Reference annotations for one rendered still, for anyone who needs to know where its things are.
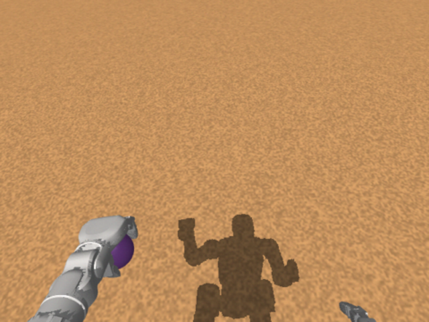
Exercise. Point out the left robot hand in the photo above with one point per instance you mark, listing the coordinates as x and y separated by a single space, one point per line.
109 230

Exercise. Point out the right robot hand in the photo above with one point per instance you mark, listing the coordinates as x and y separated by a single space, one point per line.
356 314

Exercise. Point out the ball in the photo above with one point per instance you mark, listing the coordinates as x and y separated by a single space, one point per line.
123 252

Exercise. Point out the left robot arm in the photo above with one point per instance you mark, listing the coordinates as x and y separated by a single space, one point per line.
76 289

